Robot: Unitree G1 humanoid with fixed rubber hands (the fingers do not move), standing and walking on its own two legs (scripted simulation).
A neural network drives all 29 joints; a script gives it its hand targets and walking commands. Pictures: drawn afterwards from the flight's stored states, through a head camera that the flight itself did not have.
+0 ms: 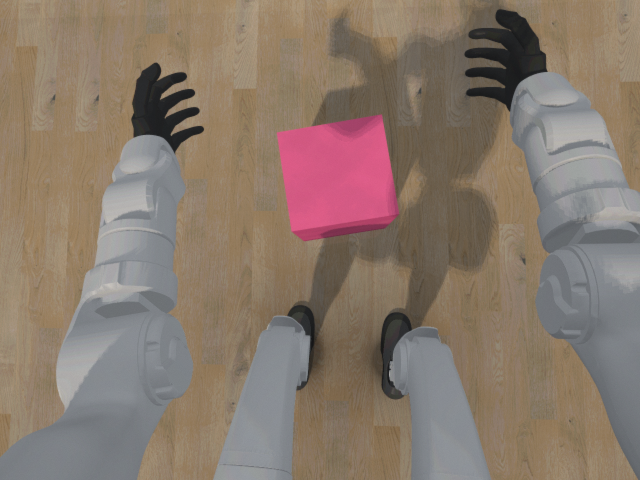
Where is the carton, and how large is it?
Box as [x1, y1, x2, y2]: [277, 114, 398, 240]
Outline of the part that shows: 381,114 277,132 291,231 303,240 384,228 398,214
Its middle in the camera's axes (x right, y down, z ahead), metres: +0.04 -0.12 +0.88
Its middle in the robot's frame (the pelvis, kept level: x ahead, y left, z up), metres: +0.52 +0.05 -0.53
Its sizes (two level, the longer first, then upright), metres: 0.210 0.200 0.250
